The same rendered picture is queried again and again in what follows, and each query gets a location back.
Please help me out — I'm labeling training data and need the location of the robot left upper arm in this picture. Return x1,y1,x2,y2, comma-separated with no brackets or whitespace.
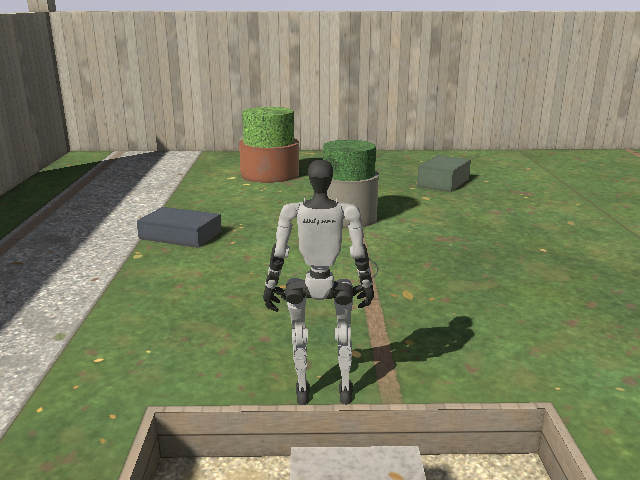
274,202,300,259

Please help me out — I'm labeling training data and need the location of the left robot hand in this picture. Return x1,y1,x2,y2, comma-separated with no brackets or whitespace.
263,286,286,312

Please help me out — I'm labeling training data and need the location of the humanoid robot torso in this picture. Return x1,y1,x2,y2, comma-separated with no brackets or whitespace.
297,198,344,300

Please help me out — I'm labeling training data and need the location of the robot right upper arm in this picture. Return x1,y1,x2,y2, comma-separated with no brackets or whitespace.
341,203,365,259

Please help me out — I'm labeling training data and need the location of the robot right forearm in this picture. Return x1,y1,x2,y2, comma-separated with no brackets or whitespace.
355,244,373,288

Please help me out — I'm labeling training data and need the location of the right robot hand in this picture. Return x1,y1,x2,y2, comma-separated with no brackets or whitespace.
353,284,374,308

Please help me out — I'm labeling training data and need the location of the robot right thigh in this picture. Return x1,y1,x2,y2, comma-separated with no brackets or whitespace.
333,279,353,345

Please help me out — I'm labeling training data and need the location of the robot left forearm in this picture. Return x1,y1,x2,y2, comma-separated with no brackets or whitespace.
265,243,284,289

